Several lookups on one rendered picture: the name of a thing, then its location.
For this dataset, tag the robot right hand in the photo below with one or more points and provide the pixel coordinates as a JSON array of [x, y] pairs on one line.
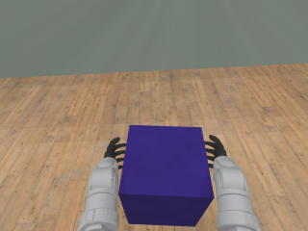
[[217, 151]]

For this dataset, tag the carton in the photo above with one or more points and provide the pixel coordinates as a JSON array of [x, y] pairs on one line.
[[165, 178]]

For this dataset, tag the robot right forearm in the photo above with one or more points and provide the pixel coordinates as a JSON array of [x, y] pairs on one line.
[[234, 203]]

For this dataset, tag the robot left hand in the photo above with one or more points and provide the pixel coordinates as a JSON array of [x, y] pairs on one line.
[[112, 153]]

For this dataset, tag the robot left forearm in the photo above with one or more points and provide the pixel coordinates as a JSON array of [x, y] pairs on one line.
[[100, 212]]

